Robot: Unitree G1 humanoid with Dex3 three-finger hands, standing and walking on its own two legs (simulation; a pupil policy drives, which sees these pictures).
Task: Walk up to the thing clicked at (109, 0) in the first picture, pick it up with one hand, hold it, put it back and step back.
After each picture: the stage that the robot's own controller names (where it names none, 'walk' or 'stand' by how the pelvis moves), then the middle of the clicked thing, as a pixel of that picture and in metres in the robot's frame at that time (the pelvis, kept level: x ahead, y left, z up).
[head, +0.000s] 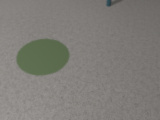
stand; out of the picture +2.12 -0.45 -0.65
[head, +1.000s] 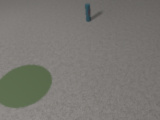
walk; (88, 12) +2.00 -0.03 -0.62
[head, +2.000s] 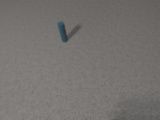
walk; (62, 32) +1.35 +0.29 -0.64
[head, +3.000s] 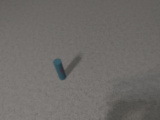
walk; (60, 70) +0.85 +0.27 -0.65
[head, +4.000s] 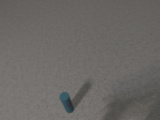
walk; (67, 103) +0.53 +0.23 -0.65
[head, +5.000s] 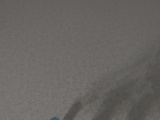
stand; out of the picture +0.36 +0.19 -0.64
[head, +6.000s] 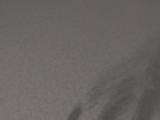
stand; out of the picture +0.32 +0.20 -0.66
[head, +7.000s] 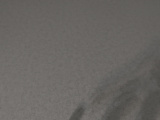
stand; out of the picture +0.33 +0.19 -0.66
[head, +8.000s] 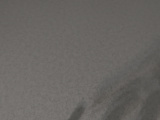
stand; out of the picture +0.33 +0.20 -0.66
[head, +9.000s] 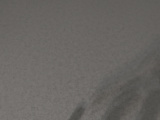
stand; out of the picture +0.32 +0.20 -0.66
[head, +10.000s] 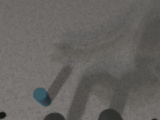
go down; (43, 98) +0.36 +0.21 -0.50
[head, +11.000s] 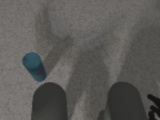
go down; (36, 69) +0.41 +0.23 -0.29
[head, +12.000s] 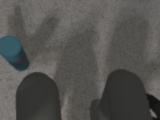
close in; (16, 56) +0.41 +0.24 -0.22
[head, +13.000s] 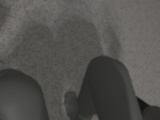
close; out of the picture +0.40 +0.27 -0.15
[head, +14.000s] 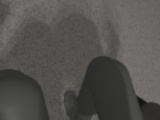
lift; out of the picture +0.39 +0.27 -0.16
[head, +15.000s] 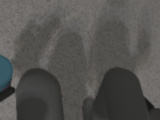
lift; out of the picture +0.29 +0.26 -0.10
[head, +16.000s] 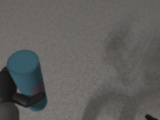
lift; (32, 86) +0.30 +0.17 +0.05
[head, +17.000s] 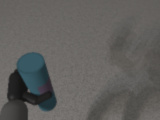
hold; (40, 86) +0.31 +0.15 +0.02
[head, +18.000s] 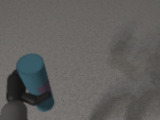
hold; (39, 87) +0.31 +0.16 +0.03
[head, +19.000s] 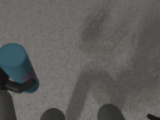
crouch; (23, 73) +0.36 +0.19 -0.04
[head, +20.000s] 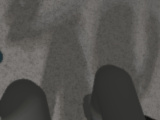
lower; out of the picture +0.44 +0.26 -0.10
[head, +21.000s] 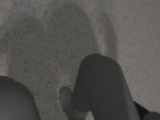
lower; out of the picture +0.42 +0.28 -0.16
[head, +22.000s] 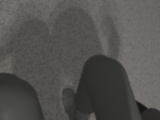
lower; out of the picture +0.40 +0.29 -0.16
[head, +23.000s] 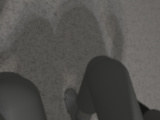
lower; out of the picture +0.39 +0.28 -0.16
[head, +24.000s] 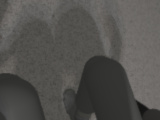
lower; out of the picture +0.40 +0.26 -0.16
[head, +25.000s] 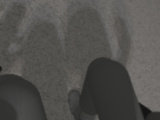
open; out of the picture +0.40 +0.23 -0.17
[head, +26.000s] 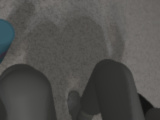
stand; out of the picture +0.40 +0.23 -0.18
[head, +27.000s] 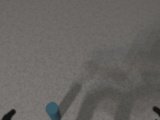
stand; (54, 113) +0.35 +0.16 -0.53
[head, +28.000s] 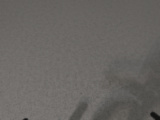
stand; out of the picture +0.34 +0.16 -0.60
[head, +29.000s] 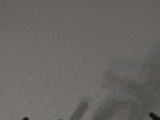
stand; out of the picture +0.34 +0.15 -0.60
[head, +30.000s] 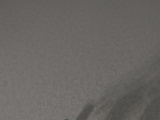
stand; out of the picture +0.36 +0.15 -0.65
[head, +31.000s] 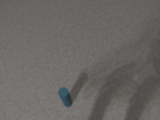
walk; (65, 98) +0.47 +0.16 -0.62
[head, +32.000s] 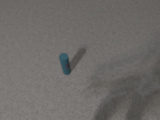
walk; (65, 64) +0.74 +0.16 -0.63
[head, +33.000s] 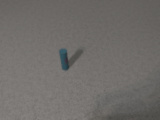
stand; (64, 60) +0.98 +0.18 -0.64
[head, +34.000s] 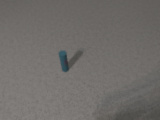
stand; (64, 61) +0.98 +0.18 -0.66
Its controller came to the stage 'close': yes
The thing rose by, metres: 0.68
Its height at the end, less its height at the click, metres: +0.00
